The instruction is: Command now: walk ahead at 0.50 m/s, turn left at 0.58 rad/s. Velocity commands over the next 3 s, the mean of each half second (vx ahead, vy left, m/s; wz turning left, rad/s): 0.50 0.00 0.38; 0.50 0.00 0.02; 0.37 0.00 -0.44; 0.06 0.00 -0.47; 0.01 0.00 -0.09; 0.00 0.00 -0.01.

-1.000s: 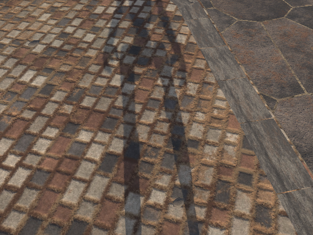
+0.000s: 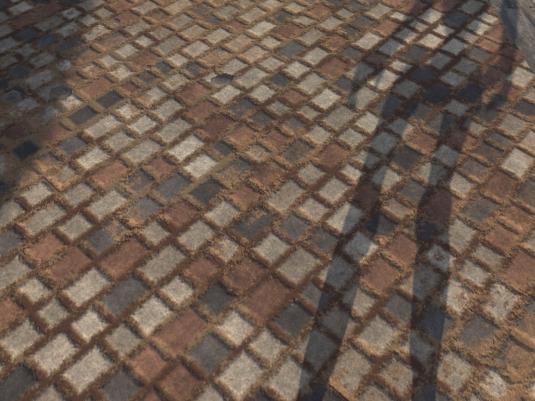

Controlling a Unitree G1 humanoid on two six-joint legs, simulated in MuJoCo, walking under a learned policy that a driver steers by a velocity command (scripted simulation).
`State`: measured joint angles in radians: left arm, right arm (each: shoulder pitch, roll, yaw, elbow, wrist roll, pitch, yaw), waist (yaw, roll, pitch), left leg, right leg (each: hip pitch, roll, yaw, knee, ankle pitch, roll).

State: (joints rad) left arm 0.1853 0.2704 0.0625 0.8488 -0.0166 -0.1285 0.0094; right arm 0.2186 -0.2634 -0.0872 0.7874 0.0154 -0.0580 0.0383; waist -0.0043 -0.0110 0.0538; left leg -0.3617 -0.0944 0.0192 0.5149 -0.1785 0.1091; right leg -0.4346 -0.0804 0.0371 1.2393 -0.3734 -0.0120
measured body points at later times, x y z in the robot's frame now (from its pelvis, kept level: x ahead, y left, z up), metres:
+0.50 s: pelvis +0.29 -0.05 +0.00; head +0.31 -0.05 +0.45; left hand +0.39 +0.24 -0.10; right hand +0.40 -0.30 -0.12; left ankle +0.16 +0.06 -0.64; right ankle +0.36 -0.13 -0.73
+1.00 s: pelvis +0.54 +0.06 +0.00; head +0.57 +0.07 +0.45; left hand +0.50 +0.33 -0.14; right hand +0.78 -0.15 -0.08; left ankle +0.60 +0.16 -0.73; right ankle +0.42 -0.11 -0.65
